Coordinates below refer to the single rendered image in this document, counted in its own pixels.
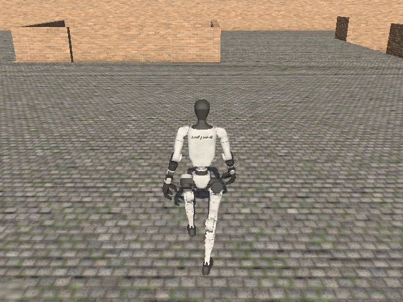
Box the left robot forearm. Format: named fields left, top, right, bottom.
left=164, top=152, right=178, bottom=184

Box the robot shin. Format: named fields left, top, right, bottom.
left=184, top=192, right=194, bottom=228
left=204, top=220, right=217, bottom=266

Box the right robot upper arm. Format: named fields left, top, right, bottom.
left=215, top=126, right=232, bottom=161

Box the robot left hand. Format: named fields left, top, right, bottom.
left=162, top=182, right=178, bottom=200

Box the left robot upper arm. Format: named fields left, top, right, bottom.
left=172, top=126, right=189, bottom=162

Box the robot right hand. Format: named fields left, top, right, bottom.
left=221, top=171, right=236, bottom=185

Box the right robot shin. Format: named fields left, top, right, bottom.
left=204, top=220, right=217, bottom=266

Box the left robot shin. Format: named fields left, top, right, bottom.
left=184, top=192, right=194, bottom=228

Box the right robot forearm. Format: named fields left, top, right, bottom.
left=225, top=151, right=236, bottom=174

